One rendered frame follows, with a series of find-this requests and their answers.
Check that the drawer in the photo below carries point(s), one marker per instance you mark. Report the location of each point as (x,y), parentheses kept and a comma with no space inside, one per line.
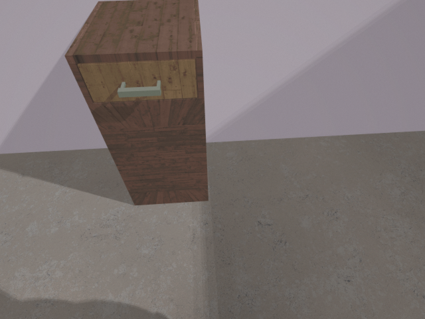
(178,78)

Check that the cabinet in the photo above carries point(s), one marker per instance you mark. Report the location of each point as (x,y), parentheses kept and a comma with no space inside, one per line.
(158,146)

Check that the handle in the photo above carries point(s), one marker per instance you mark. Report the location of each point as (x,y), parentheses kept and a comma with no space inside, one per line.
(139,91)

